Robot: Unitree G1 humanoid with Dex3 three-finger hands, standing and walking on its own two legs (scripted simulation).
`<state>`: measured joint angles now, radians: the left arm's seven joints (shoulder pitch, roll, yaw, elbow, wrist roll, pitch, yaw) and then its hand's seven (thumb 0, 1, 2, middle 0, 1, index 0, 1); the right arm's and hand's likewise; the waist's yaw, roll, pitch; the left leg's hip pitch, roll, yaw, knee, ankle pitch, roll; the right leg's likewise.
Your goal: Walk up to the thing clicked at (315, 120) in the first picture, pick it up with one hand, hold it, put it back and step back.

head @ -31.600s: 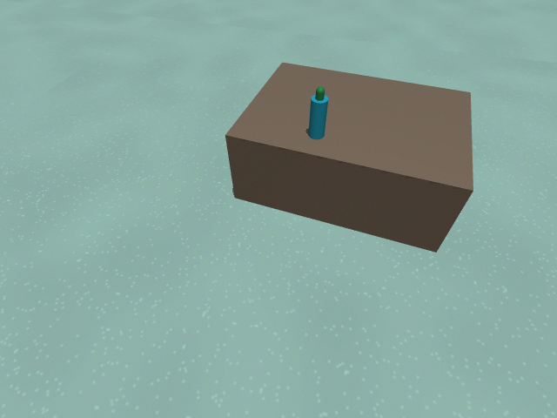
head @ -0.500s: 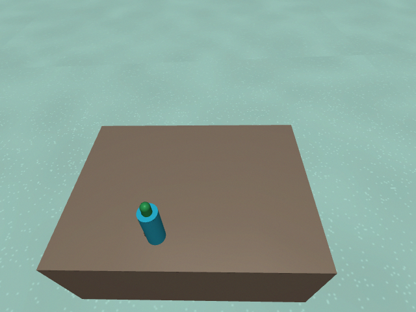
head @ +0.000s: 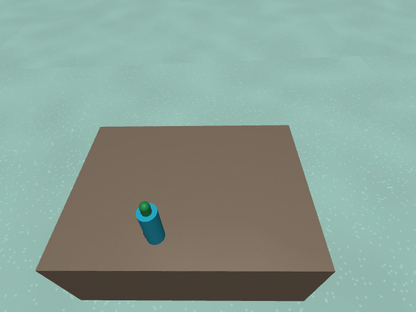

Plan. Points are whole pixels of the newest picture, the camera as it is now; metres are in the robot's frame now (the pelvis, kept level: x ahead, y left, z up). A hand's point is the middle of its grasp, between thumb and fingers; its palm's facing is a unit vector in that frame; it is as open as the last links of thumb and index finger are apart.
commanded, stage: stand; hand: left
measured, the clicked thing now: (150, 221) +0.46 +0.21 -0.28
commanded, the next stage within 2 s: step back in 0.62 s
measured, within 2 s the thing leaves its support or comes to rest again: neither
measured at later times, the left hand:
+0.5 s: hand out of the picture +0.06 +0.26 -0.16, palm faces -0.02 -0.94 -0.35, open 7.4 cm
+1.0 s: hand out of the picture +0.09 +0.32 -0.19, palm faces -0.01 -0.92 -0.38, open 7.4 cm
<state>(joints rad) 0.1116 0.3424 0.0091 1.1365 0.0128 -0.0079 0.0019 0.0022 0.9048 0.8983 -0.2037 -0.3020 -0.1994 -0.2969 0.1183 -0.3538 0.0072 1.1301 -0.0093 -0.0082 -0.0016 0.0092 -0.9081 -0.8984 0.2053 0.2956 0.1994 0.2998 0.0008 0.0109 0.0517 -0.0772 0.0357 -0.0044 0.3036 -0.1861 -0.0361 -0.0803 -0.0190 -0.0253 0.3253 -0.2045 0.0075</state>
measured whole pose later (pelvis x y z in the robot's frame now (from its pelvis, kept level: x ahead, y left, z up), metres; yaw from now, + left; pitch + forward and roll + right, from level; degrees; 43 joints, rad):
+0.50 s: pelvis +0.00 +0.00 +0.00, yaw +0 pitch -2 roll +0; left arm 0.12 0.35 0.01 1.14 0.01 -0.01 0.00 0.00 0.91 0.90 -0.20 -0.30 -0.20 -0.30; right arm 0.13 -0.35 0.00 1.13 -0.01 -0.01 0.00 0.01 -0.91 -0.90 0.21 0.30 0.20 0.30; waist 0.00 0.01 0.06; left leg -0.09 0.03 0.00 0.31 -0.18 -0.03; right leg -0.09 -0.02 -0.02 0.32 -0.20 0.01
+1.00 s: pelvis -0.06 +0.04 -0.03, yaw +0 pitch -2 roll +0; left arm 0.01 0.42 0.06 0.91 0.01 0.06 0.03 0.00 0.90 0.90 -0.20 -0.30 -0.20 -0.30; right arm 0.13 -0.39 -0.06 0.95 -0.02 0.03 0.02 0.01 -0.91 -0.90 0.20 0.30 0.20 0.30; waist -0.01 -0.05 0.19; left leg -0.30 -0.03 -0.02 0.71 -0.38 0.03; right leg -0.42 0.01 0.12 0.88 -0.50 -0.01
